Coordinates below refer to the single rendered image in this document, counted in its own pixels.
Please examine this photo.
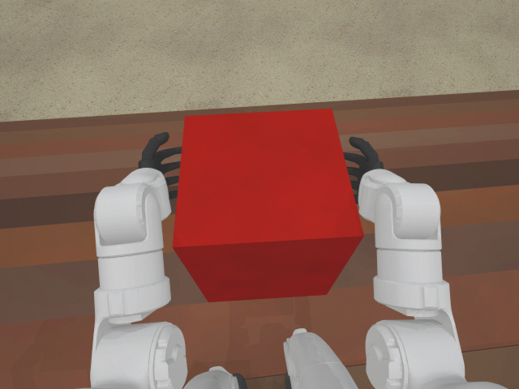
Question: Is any left robot shin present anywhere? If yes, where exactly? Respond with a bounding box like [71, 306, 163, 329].
[209, 366, 229, 374]

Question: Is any right robot hand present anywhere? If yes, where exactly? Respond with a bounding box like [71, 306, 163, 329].
[343, 137, 384, 204]

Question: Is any robot left thigh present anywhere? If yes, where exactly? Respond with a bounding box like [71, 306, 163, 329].
[183, 370, 239, 389]

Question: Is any robot left forearm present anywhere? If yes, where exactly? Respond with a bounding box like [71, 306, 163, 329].
[90, 168, 171, 386]

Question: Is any left robot hand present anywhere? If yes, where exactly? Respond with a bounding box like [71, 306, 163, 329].
[139, 132, 182, 199]

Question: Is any robot right upper arm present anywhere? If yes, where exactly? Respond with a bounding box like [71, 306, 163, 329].
[366, 319, 508, 389]

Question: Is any robot left upper arm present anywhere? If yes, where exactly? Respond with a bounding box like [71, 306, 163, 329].
[78, 322, 187, 389]

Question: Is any carton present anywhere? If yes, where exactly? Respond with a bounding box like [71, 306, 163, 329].
[173, 109, 364, 302]

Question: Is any robot right forearm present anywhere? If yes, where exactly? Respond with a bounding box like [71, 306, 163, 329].
[358, 169, 465, 375]

